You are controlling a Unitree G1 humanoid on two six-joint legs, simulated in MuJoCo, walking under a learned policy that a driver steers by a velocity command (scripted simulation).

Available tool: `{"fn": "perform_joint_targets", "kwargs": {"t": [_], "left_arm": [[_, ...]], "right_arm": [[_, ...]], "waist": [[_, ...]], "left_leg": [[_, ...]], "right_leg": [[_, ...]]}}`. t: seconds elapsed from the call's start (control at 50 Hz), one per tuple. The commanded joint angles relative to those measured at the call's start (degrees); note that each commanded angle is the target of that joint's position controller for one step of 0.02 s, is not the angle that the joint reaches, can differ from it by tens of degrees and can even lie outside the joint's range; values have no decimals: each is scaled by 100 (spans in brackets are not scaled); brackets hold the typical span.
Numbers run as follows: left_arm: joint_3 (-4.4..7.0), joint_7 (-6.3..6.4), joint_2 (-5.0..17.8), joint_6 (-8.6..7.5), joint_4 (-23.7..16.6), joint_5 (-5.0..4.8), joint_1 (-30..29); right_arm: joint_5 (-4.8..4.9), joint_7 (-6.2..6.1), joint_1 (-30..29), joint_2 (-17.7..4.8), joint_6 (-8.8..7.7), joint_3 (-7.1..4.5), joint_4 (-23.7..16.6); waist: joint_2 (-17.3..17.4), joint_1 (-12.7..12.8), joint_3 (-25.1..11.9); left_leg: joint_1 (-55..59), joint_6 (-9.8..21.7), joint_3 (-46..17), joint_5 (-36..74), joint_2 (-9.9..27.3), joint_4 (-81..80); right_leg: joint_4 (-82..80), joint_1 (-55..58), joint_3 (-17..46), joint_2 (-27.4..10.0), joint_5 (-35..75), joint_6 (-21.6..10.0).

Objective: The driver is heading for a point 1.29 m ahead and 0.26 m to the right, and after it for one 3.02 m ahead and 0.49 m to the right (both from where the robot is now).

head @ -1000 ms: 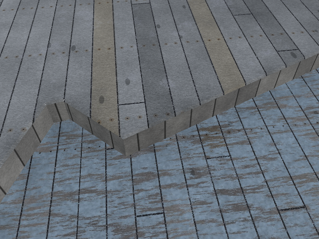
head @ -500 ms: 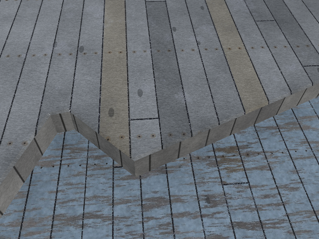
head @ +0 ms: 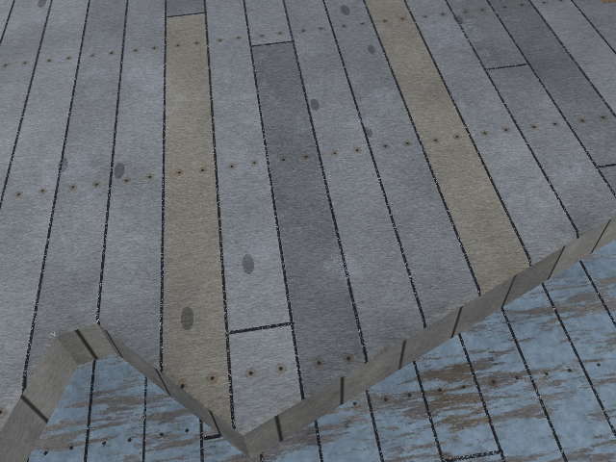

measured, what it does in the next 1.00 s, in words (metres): walks ahead: left foot, then right foot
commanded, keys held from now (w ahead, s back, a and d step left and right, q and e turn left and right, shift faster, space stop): w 0.02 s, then no key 0.40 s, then w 0.58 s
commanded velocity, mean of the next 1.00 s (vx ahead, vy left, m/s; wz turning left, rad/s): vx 0.31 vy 0.00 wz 0.00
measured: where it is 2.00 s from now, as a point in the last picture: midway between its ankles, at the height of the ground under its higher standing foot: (309, 316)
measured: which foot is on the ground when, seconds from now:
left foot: up 0.00-0.32, down 0.34-0.76, up 0.78-1.00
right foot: down 0.00-0.36, up 0.38-0.74, down 0.76-1.00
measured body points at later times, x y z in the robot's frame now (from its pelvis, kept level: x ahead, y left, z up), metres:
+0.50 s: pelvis +0.17 +0.03 +0.00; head +0.19 +0.04 +0.45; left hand +0.20 +0.27 -0.15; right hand +0.24 -0.22 -0.13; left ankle +0.24 +0.10 -0.73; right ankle +0.10 -0.09 -0.69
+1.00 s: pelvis +0.29 -0.01 +0.01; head +0.28 -0.02 +0.46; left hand +0.21 +0.23 -0.13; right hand +0.38 -0.25 -0.13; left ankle +0.31 +0.11 -0.62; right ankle +0.21 -0.09 -0.73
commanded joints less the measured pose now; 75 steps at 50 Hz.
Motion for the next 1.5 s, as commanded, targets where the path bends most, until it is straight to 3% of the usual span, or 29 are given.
{"fn": "perform_joint_targets", "kwargs": {"t": [0.02,0.12,0.24,0.32,0.36,0.38,0.42,0.5,0.66,0.74,0.78,0.8,0.84,0.92,1.04,1.12,1.18,1.2,1.22,1.26,1.28,1.3,1.32,1.34,1.36,1.4,1.42,1.44,1.5], "left_arm": [[133,39,505,-109,89,-75,592],[108,30,595,-273,486,-123,782],[44,95,583,-149,899,-98,1013],[25,182,530,-87,1071,-156,822],[-34,216,359,-108,1068,-143,1247],[-149,226,-140,29,1374,-285,2067],[-32,272,241,271,1392,-112,1401],[18,129,221,344,1348,55,899],[18,90,25,175,1315,16,640],[15,146,-23,99,1677,-4,1574],[160,244,694,49,1806,-1,2247],[215,275,807,81,1839,-2,1943],[154,223,507,10,1588,-111,1091],[78,170,177,-205,1745,-82,1549],[56,237,154,-290,2091,91,2839],[-27,236,166,-364,2128,196,2834],[-154,349,79,-290,2263,-105,2514],[-162,319,169,-227,2078,-169,2155],[-203,267,222,-252,1813,-280,1783],[-22,213,1033,-303,1647,-409,1857],[169,138,1425,-318,1655,-477,1761],[157,61,1010,-360,1681,-389,2127],[59,-104,51,-370,1348,-484,2388],[138,-129,162,-385,1180,-268,2180],[151,-101,-14,-307,1012,-286,2019],[108,78,-284,-75,723,-2,1397],[-8,308,-628,-213,1090,176,3019],[-162,483,-739,-243,949,181,2876],[-275,614,-588,-382,-41,-299,1132]], "right_arm": [[-92,30,80,-496,9,-89,-288],[-125,56,-161,-238,135,-18,-177],[-36,-50,-989,-165,118,84,-209],[-100,-185,-367,-235,20,48,158],[-190,-244,270,-811,-119,-69,354],[-56,-241,227,-717,-47,-40,402],[45,-216,-284,-377,34,71,295],[22,-233,-451,-618,233,-73,364],[42,-174,-342,-587,126,-211,568],[87,-144,-697,-527,196,-260,454],[62,-73,-1055,272,155,-59,74],[-181,-57,-1091,-104,147,-145,40],[-165,62,-597,-190,94,-187,248],[-208,115,-822,-22,68,-170,273],[-143,-64,-2139,237,164,-93,-362],[-4,-209,-3375,590,118,226,-1361],[-27,-91,-3905,802,186,520,-2122],[11,-8,-3247,729,260,551,-2002],[63,37,-2671,760,269,522,-1764],[72,-33,-1027,333,326,298,-1233],[37,-40,-52,207,242,214,-1001],[-191,-47,345,-520,156,-30,-801],[-144,-121,794,-1315,139,-284,-351],[-16,-139,300,-1252,147,-325,-414],[6,-98,-444,-894,91,-260,-388],[-28,-98,-851,164,-2,-58,-71],[1032,312,-1021,202,-473,-60,-463],[1141,419,-1252,45,-634,-95,-332],[816,526,-1489,-110,-691,-179,-201]], "waist": [[-584,106,-233],[-512,-66,-158],[-730,243,-361],[-541,-39,-358],[408,-9,-840],[1188,195,-1452],[587,149,-845],[587,258,-253],[486,301,-141],[66,705,106],[-1965,868,59],[-1326,633,643],[-767,54,646],[-512,160,285],[-714,579,505],[-423,608,904],[-310,324,977],[-193,65,729],[-286,-63,273],[-952,-802,-1694],[-1401,-1312,-1974],[-1134,-1208,-2291],[1406,-773,-2942],[665,-421,-3041],[149,61,-2291],[-473,342,-628],[-198,1110,-1344],[-162,976,-865],[-334,927,-321]], "left_leg": [[-1449,-8,-240,420,564,211],[-1261,-345,109,790,443,-551],[-698,-328,390,1652,222,-2301],[336,-63,307,1980,76,-3408],[1808,203,-776,6110,1332,-3500],[2038,1179,-1662,7224,2284,-3536],[1149,1298,-1616,5062,2075,-4044],[391,778,-1536,-473,1459,-5385],[-139,754,-1142,-1141,1386,-5644],[-1287,473,-728,-1804,1013,-4853],[-2766,-27,691,-1125,-258,-1746],[-2917,-17,146,-477,-23,-784],[-2707,-96,-71,395,246,-179],[-2815,-275,262,1106,384,589],[-6147,-181,196,-769,531,4589],[-8131,285,35,-2103,504,5949],[-6366,391,534,-1647,768,3655],[-4498,399,1015,-707,709,2338],[-2538,502,1319,-95,421,1802],[-188,543,1450,249,-398,1609],[401,620,970,570,-404,51],[1259,942,-991,583,452,-690],[2273,1375,-4408,3198,2366,-2816],[1844,1049,-4998,3905,2227,-3317],[979,1056,-4131,3237,2245,-3091],[-661,641,-2519,2299,1891,-2836],[-1220,-16,-2950,1365,2267,-3224],[-1818,-216,-2459,837,2076,-3406],[-1734,-602,-610,728,1366,-3545]], "right_leg": [[-1877,1379,1932,-1533,453,-661],[-1652,1205,714,-1277,4361,-710],[-1280,1537,363,-1102,4594,-474],[-430,1479,544,-1150,4120,-288],[733,793,363,-649,1440,125],[1546,637,334,-88,-1810,212],[2080,406,712,-42,-2832,222],[2199,4,521,-177,-1897,287],[917,433,153,-203,-1388,181],[-679,1900,-45,-50,-926,-88],[-2594,2454,3185,-2073,-3702,-577],[-2806,1571,3643,-2385,-4084,-816],[-2670,1186,2782,-1832,-3188,-623],[-2382,1624,1649,-1350,-939,-607],[-2015,3308,2109,-2040,152,-1335],[-2008,3231,1743,-2130,-203,-853],[-3176,1478,977,-1647,364,-498],[-3519,678,368,-1414,1448,-547],[-3288,41,30,-1311,3868,-587],[-1006,948,-65,-1451,9264,-577],[484,1500,55,-1468,9483,-272],[2525,1042,506,-1151,6536,-9],[5508,-651,778,566,-948,457],[6500,-926,1857,421,-624,235],[6717,-1118,1450,123,-274,205],[6161,-1570,1136,-401,-153,52],[7631,-1235,614,-593,-1318,197],[7864,-1297,358,-779,-1373,271],[7414,-2214,162,-957,-1504,377]]}}
Velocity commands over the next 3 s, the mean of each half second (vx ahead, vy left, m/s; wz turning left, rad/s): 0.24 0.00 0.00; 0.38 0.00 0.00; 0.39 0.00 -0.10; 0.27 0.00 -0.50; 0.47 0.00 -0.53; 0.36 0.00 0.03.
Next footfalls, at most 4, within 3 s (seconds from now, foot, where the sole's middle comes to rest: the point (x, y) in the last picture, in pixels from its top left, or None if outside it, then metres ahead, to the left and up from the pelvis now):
0.34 left None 0.28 0.10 -0.77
0.76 right None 0.25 -0.09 -0.77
1.28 left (262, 340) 0.67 0.13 -0.62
2.00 right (358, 266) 0.86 -0.08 -0.62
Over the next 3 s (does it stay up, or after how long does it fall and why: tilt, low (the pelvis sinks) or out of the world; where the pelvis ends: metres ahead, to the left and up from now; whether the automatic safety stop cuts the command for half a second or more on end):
stays up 1.18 -0.21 0.14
